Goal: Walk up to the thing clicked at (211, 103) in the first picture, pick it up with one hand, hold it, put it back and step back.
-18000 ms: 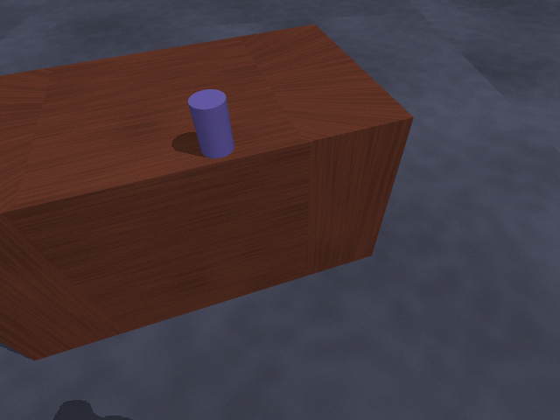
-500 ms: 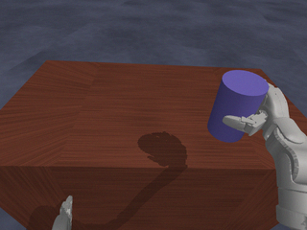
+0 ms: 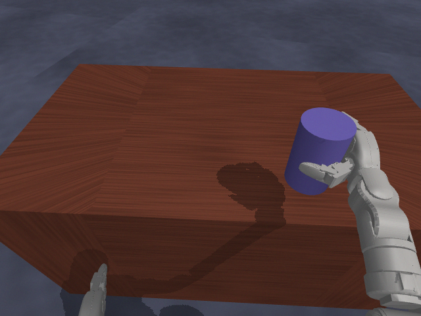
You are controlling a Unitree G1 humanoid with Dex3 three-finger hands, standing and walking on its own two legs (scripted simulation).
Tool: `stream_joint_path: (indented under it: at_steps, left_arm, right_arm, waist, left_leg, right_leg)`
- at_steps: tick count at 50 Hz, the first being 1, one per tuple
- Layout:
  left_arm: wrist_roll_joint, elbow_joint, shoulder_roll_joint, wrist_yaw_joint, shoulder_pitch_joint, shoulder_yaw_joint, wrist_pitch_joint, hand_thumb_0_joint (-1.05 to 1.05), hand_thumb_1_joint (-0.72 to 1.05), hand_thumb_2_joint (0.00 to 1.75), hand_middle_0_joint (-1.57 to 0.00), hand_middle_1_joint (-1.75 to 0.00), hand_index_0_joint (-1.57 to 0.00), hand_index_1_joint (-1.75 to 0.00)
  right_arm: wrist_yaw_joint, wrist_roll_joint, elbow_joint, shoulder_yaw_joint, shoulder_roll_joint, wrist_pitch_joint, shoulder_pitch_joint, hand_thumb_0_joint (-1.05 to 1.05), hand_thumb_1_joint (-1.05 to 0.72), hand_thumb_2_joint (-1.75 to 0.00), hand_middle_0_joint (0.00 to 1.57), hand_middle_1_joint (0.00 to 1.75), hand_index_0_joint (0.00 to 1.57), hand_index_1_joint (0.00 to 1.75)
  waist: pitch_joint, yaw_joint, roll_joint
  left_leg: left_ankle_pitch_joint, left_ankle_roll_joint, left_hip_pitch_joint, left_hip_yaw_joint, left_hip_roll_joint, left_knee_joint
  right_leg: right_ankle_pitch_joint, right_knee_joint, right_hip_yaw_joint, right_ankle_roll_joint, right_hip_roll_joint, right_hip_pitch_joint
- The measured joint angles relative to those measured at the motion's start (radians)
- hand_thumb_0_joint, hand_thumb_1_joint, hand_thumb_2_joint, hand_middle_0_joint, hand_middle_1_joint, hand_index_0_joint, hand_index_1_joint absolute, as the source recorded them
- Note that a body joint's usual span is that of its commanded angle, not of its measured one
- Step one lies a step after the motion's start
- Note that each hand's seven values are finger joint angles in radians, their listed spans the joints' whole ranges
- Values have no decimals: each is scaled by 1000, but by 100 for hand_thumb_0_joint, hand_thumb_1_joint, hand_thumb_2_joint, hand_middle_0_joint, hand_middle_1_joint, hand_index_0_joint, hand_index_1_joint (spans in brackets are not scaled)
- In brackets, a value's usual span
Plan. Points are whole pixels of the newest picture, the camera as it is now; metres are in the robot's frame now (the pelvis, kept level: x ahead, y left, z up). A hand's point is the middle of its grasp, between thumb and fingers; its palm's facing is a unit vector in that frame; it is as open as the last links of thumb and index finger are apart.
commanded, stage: crouch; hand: right
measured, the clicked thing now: (315, 153) +0.38 -0.15 +0.14
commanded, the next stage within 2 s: lower in 0.22 s
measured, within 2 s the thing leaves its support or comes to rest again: rests again in 1.44 s
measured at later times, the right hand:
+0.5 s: hand (314, 160) +0.40 -0.16 +0.10, palm faces +0.06 +1.00 +0.01, open 11.9 cm
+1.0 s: hand (304, 173) +0.41 -0.16 +0.05, palm faces +0.07 +1.00 +0.02, open 11.9 cm
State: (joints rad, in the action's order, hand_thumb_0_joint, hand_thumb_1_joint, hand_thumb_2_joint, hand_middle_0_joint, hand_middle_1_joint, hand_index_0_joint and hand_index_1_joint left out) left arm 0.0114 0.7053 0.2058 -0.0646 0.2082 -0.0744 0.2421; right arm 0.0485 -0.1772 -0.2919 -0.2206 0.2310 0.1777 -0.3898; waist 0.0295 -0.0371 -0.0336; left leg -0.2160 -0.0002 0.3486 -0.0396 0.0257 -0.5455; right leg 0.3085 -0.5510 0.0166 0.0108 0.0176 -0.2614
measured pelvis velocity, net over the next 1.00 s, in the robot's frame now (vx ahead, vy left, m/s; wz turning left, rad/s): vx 0.00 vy -0.01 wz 0.01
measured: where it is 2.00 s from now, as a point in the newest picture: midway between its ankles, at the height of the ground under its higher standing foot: outside the picture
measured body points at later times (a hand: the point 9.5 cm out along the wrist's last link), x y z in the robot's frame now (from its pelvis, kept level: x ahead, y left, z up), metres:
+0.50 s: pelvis +0.01 +0.00 +0.00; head +0.02 +0.00 +0.45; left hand +0.15 +0.26 -0.09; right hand +0.39 -0.22 +0.10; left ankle +0.04 +0.12 -0.73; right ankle -0.01 -0.13 -0.73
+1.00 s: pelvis +0.00 -0.01 -0.02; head +0.05 -0.01 +0.43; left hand +0.14 +0.25 -0.09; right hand +0.40 -0.21 +0.05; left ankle +0.04 +0.12 -0.73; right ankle -0.01 -0.13 -0.73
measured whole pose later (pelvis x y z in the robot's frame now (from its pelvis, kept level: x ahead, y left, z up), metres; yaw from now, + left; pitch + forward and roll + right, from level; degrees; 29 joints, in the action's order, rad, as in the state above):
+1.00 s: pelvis +0.00 -0.01 -0.02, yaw +1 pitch +9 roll +0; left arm 0.00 0.47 0.19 -0.04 0.27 -0.05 0.12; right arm 0.05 -0.14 -0.79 -0.24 0.23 -0.31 -0.49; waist 0.06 -0.09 0.01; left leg -0.26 0.01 0.59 -0.03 0.03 -0.70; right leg 0.38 -0.73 0.03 0.00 0.02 -0.50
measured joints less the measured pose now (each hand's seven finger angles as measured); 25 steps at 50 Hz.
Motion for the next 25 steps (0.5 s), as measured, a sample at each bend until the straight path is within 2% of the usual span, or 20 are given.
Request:
stream_joint_path:
  at_steps: [10, 25]
  left_arm:
    - [0, -40, -7, 3, 10, 2, -32, -1, -53, 6, -5, -4, -6, -4]
    - [1, -71, -4, 4, 1, 1, -106, -1, -53, 6, -5, -4, -5, -4]
  right_arm:
    - [7, 4, -111, 5, 4, -125, -10, 0, 61, -104, 60, 102, 61, 102]
    - [18, 7, -267, 6, 0, -260, -33, 0, 61, -104, 60, 102, 61, 102]
  waist:
    - [2, -4, 10]
    - [8, -17, 23]
  left_leg:
    - [-3, 2, 17, 4, 1, -1]
    - [-3, 5, 54, 11, 0, -10]
  right_leg:
    - [4, 0, 4, -3, -2, -15]
    - [11, -17, 10, -5, 0, -53]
